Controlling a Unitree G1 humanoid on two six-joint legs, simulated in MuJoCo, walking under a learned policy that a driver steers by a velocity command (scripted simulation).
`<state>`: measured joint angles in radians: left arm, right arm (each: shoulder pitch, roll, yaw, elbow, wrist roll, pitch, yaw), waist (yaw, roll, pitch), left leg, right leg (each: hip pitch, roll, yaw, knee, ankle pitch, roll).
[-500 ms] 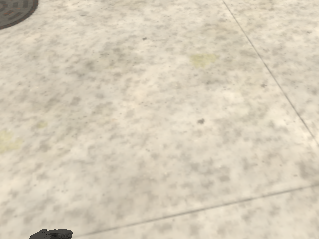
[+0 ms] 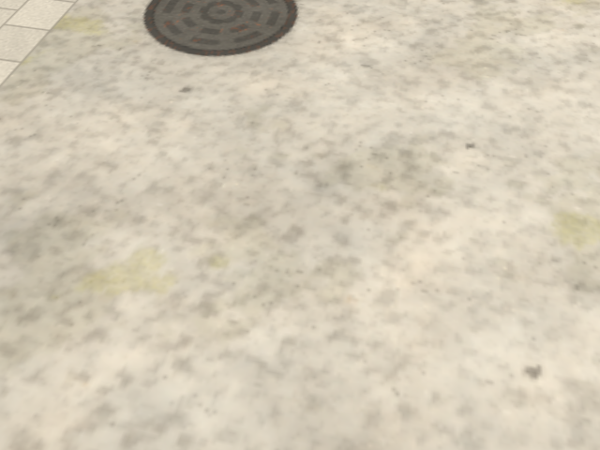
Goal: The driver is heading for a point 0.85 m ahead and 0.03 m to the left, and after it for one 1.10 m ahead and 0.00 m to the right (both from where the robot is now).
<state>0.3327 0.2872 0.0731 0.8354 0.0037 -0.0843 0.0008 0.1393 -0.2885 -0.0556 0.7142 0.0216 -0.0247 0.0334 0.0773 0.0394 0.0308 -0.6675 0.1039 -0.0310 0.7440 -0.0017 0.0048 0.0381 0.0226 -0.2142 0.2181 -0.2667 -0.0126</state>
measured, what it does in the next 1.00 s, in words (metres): walks ahead: left foot, then right foot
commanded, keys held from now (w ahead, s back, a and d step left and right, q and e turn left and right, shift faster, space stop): w+q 0.20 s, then w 0.04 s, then w+e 0.70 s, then w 0.06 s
